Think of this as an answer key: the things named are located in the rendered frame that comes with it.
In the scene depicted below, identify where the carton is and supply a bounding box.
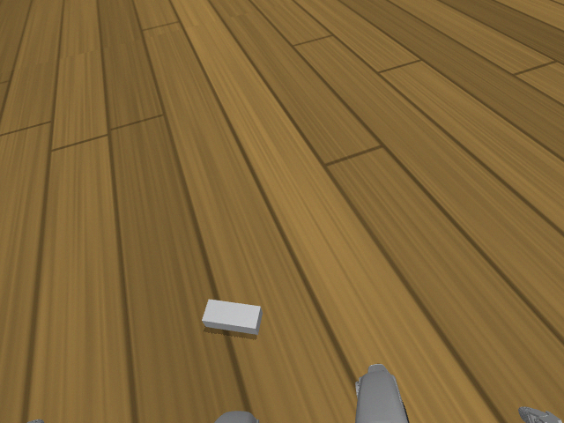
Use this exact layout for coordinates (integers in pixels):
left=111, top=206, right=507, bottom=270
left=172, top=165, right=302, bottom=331
left=202, top=299, right=263, bottom=335

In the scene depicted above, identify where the right robot hand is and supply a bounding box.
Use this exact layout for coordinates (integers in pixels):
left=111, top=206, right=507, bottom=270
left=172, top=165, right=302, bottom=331
left=518, top=406, right=562, bottom=423

